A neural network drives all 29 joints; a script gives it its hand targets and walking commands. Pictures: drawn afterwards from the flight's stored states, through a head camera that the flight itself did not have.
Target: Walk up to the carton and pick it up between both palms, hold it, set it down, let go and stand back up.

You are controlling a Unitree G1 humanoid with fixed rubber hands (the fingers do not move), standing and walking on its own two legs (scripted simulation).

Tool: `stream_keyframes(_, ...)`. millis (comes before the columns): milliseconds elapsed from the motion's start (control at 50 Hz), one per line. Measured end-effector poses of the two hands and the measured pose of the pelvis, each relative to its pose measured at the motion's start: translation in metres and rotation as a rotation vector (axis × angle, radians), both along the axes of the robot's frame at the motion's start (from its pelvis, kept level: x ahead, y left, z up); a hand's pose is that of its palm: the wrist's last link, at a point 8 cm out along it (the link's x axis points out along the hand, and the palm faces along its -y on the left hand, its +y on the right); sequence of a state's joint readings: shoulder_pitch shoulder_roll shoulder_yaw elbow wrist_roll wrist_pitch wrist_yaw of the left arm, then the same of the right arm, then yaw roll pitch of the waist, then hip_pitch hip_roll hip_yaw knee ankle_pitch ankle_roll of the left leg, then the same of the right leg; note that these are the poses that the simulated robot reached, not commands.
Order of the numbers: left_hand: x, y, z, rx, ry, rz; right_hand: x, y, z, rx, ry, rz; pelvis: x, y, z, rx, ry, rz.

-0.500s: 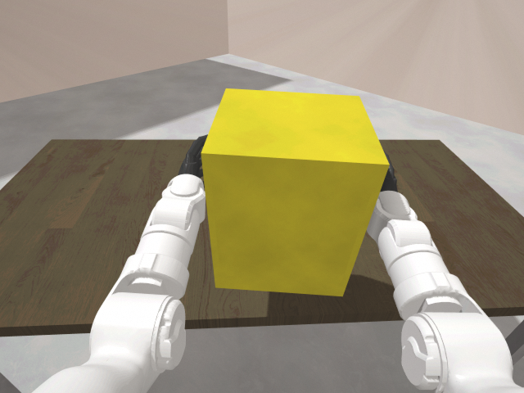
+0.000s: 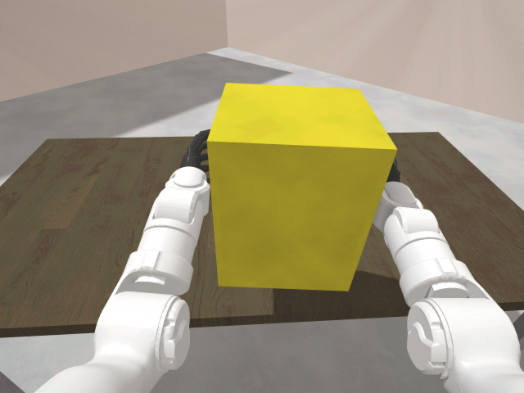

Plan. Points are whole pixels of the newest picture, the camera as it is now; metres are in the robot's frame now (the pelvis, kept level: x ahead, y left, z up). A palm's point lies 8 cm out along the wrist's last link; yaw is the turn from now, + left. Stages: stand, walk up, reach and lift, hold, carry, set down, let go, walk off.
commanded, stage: reach and lift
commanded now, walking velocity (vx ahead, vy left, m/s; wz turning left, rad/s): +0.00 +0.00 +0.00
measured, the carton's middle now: (288, 188) +0.40 +0.01 +0.17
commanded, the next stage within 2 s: hold in 0.70 s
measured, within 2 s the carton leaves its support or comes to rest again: neither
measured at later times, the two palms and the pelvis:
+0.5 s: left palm (185, 168) +0.39 +0.17 +0.21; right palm (384, 174) +0.40 -0.14 +0.21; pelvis +0.00 +0.00 +0.00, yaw +0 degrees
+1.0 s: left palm (179, 165) +0.37 +0.17 +0.22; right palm (386, 166) +0.39 -0.13 +0.22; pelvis +0.00 +0.00 +0.00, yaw +0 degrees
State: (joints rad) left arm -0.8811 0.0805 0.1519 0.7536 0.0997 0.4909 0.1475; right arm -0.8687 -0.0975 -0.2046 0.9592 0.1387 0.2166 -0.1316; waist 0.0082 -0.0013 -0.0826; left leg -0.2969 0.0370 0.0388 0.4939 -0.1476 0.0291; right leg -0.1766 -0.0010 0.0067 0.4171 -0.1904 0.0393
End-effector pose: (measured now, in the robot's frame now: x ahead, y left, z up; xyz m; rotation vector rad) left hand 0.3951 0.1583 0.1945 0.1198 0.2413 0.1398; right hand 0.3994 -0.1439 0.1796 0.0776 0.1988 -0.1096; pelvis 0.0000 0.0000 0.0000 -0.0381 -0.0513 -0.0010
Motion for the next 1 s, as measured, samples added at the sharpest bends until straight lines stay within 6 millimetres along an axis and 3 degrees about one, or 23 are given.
stream_keyframes(140, -0.004, 0.002, -0.003, -0.005, 0.006, 0.011, 0.001, 0.002, 0.005, 0.030, 0.006, 0.005, 0.000, -0.001, 0.000, 0.000, 0.000, 0.000)
stream_keyframes(440, -0.008, 0.006, 0.016, -0.030, -0.016, 0.025, -0.002, 0.006, 0.023, 0.033, -0.015, 0.009, 0.000, 0.000, 0.000, 0.000, -0.001, 0.000)
stream_keyframes(1000, -0.020, 0.010, 0.030, -0.040, -0.027, 0.036, -0.008, 0.010, 0.044, 0.050, -0.021, 0.018, -0.001, 0.000, 0.000, 0.000, -0.002, 0.000)
